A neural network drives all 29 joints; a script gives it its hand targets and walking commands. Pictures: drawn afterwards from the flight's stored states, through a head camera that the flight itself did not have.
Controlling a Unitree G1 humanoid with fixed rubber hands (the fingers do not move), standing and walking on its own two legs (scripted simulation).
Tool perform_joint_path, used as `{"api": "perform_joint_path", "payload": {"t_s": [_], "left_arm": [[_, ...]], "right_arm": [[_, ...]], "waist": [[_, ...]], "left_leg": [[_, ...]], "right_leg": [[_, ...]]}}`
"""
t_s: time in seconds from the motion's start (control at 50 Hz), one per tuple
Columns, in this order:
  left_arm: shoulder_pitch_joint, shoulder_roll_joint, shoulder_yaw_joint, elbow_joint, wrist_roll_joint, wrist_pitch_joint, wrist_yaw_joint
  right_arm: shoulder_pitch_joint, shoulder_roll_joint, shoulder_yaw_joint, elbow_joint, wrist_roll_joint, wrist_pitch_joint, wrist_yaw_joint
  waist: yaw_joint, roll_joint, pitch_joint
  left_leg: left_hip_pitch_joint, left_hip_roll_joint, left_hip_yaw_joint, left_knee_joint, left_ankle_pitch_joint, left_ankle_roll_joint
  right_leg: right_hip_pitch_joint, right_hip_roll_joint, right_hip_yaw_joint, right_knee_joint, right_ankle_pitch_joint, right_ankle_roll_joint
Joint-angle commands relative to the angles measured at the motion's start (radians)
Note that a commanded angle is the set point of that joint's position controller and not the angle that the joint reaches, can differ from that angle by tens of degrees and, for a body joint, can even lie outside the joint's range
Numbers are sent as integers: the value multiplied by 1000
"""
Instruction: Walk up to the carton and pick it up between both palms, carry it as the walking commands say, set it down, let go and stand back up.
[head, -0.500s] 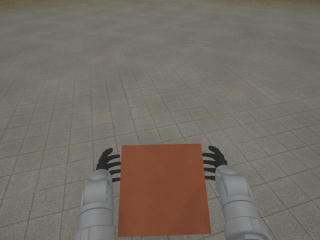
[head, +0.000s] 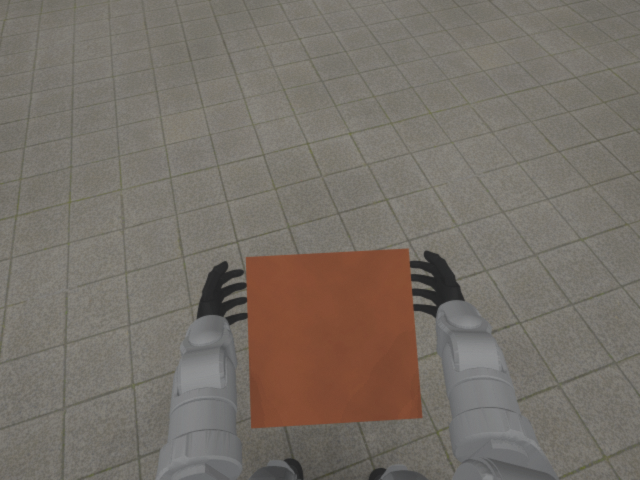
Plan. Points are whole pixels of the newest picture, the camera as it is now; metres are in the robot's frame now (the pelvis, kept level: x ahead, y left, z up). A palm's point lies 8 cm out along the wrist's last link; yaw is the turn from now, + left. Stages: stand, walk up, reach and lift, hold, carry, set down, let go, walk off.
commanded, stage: set down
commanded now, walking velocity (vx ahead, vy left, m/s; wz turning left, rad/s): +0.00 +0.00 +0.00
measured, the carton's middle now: (329, 327) +0.34 +0.02 -0.13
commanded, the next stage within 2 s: none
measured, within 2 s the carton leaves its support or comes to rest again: neither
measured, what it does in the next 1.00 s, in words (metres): lowers itself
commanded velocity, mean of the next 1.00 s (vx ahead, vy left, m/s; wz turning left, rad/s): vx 0.00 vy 0.00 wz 0.00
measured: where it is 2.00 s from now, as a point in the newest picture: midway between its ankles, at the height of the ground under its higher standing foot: outside the picture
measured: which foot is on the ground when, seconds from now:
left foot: down 0.00-1.00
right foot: down 0.00-1.00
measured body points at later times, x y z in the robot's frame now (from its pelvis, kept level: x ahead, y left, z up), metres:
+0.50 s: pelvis -0.01 -0.02 -0.06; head +0.17 -0.01 +0.35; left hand +0.35 +0.18 -0.13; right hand +0.39 -0.13 -0.13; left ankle +0.05 +0.12 -0.72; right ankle +0.03 -0.13 -0.72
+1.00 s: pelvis -0.03 -0.01 -0.14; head +0.18 +0.00 +0.25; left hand +0.38 +0.18 -0.22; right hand +0.42 -0.13 -0.22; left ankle +0.05 +0.12 -0.72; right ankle +0.03 -0.13 -0.72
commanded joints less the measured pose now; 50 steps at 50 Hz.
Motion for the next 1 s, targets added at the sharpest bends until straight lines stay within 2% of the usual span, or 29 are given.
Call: {"api": "perform_joint_path", "payload": {"t_s": [0.0, 0.12, 0.26, 0.38, 0.64, 0.98], "left_arm": [[-463, -855, -521, 48, -157, -54, -266], [-514, -807, -517, 31, -146, -73, -305], [-556, -806, -520, 34, -144, -68, -345], [-582, -814, -522, 55, -147, -65, -357], [-666, -851, -560, 64, -182, -69, -320], [-848, -841, -561, 90, -228, -63, -262]], "right_arm": [[-476, 851, 499, 32, 152, -67, 247], [-506, 899, 533, 13, 156, -79, 225], [-539, 927, 558, 3, 165, -76, 211], [-582, 924, 571, 7, 181, -74, 212], [-675, 899, 568, 66, 216, -83, 230], [-845, 876, 536, 153, 256, -77, 213]], "waist": [[16, 1, -519], [42, -39, -614], [38, -46, -726], [44, -39, -792], [44, -24, -947], [37, -25, -1049]], "left_leg": [[227, -74, -30, 2, 187, 18], [66, -91, 1, 105, 163, 33], [-82, -102, 16, 208, 151, 34], [-181, -103, 20, 278, 145, 28], [-311, -108, 16, 430, 144, 3], [-504, -121, 43, 633, 17, -15]], "right_leg": [[44, 97, -4, -24, 151, -42], [-8, 92, 7, 46, 152, -15], [-79, 97, 10, 132, 162, -2], [-177, 108, 4, 208, 149, -1], [-463, 141, -31, 395, 104, -14], [-714, 153, -67, 591, -39, -9]]}}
